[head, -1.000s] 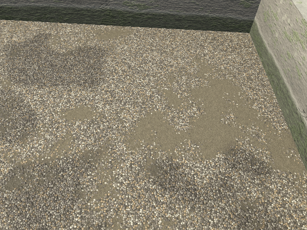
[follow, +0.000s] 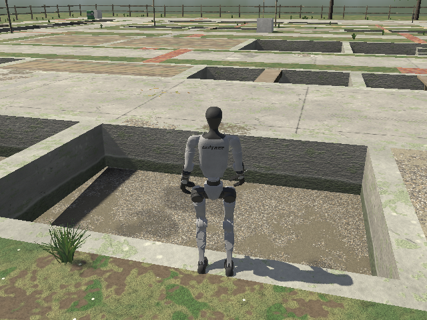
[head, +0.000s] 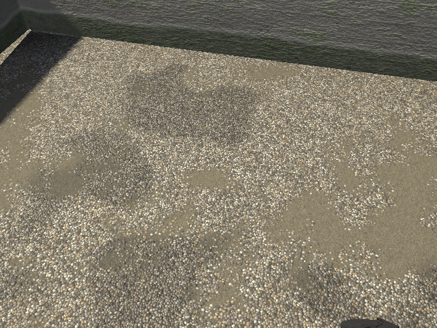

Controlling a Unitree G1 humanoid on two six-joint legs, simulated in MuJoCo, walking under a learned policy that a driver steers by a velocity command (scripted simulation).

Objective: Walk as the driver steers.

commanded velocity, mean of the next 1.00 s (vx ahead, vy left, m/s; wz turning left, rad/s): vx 0.50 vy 0.00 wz -0.46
